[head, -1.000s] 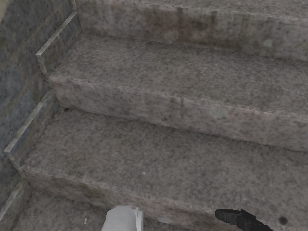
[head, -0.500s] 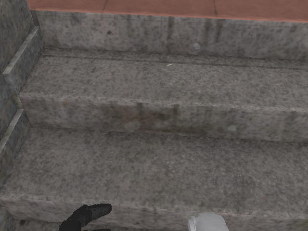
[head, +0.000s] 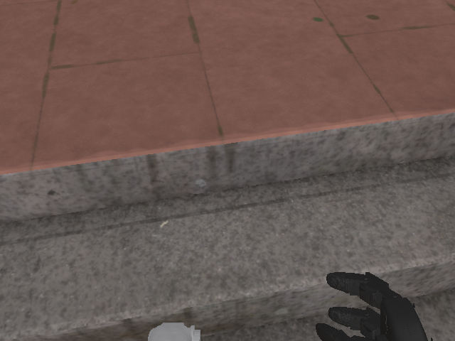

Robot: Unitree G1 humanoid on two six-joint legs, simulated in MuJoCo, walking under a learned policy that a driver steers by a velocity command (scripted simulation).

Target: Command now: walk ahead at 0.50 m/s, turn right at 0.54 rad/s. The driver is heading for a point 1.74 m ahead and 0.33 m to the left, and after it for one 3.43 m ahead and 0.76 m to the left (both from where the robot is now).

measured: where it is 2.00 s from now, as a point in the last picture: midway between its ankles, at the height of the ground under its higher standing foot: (179, 75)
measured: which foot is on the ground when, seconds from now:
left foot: up 0.00-0.18, down 0.20-0.78, up 0.80-1.00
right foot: down 0.00-0.22, up 0.24-0.74, down 0.76-1.00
